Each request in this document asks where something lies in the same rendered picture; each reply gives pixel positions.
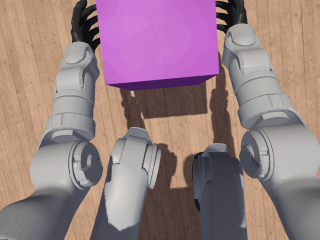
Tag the robot left upper arm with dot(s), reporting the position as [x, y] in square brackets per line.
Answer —
[62, 175]

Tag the left robot hand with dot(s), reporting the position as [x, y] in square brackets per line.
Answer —
[80, 31]

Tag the carton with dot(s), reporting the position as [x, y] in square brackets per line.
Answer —
[153, 44]

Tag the robot right forearm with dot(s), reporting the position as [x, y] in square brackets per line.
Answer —
[255, 84]

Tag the right robot hand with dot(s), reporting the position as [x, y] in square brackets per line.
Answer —
[236, 14]

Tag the robot right upper arm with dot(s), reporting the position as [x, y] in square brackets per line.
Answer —
[285, 159]

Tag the robot right thigh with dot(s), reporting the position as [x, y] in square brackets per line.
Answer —
[222, 200]

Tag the robot left forearm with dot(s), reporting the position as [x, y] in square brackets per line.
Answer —
[74, 98]

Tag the left robot shin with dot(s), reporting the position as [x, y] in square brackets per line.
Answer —
[118, 148]

